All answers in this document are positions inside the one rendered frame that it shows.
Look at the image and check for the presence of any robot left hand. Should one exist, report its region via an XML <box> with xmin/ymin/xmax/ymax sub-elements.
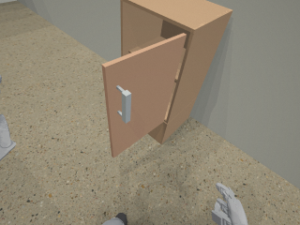
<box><xmin>0</xmin><ymin>75</ymin><xmax>16</xmax><ymax>161</ymax></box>

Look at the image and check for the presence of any cupboard door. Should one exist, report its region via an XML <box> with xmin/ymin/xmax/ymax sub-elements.
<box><xmin>101</xmin><ymin>33</ymin><xmax>187</xmax><ymax>158</ymax></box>

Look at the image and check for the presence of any left robot shin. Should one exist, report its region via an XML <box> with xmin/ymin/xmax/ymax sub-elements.
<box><xmin>111</xmin><ymin>217</ymin><xmax>124</xmax><ymax>223</ymax></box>

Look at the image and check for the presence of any handle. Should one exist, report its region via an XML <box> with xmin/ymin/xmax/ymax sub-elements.
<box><xmin>116</xmin><ymin>85</ymin><xmax>131</xmax><ymax>123</ymax></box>

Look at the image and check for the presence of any robot right hand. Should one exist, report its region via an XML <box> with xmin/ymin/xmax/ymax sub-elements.
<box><xmin>211</xmin><ymin>182</ymin><xmax>248</xmax><ymax>225</ymax></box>

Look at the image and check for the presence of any robot left foot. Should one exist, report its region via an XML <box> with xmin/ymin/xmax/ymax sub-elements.
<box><xmin>115</xmin><ymin>213</ymin><xmax>128</xmax><ymax>225</ymax></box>

